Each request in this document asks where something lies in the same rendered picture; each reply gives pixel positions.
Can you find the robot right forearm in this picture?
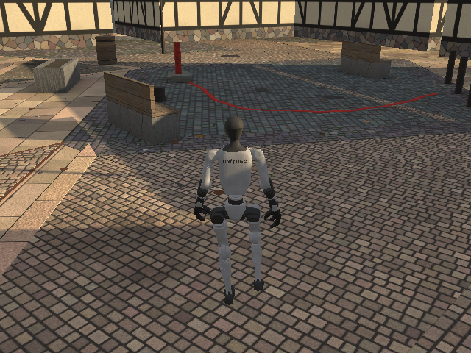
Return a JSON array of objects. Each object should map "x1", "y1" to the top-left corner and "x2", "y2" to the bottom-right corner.
[{"x1": 263, "y1": 178, "x2": 280, "y2": 211}]

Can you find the robot left hand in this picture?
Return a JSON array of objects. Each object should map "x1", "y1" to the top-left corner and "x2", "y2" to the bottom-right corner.
[{"x1": 194, "y1": 205, "x2": 210, "y2": 221}]

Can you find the robot right hand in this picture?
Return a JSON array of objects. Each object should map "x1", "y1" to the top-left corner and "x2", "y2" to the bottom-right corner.
[{"x1": 264, "y1": 209, "x2": 281, "y2": 228}]

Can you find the right robot upper arm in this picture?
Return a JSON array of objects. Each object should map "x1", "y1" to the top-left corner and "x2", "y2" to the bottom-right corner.
[{"x1": 250, "y1": 148, "x2": 271, "y2": 189}]

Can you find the robot right shin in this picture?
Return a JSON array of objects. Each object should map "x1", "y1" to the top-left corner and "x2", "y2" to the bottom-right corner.
[{"x1": 251, "y1": 232, "x2": 262, "y2": 281}]

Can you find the robot left forearm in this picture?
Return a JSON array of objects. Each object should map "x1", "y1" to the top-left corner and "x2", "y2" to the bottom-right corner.
[{"x1": 195, "y1": 178, "x2": 208, "y2": 207}]

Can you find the left robot upper arm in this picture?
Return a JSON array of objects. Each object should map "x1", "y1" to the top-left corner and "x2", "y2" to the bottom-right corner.
[{"x1": 200, "y1": 149, "x2": 219, "y2": 190}]

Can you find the robot head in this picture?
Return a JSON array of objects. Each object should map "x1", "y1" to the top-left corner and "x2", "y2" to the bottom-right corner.
[{"x1": 222, "y1": 116, "x2": 247, "y2": 152}]

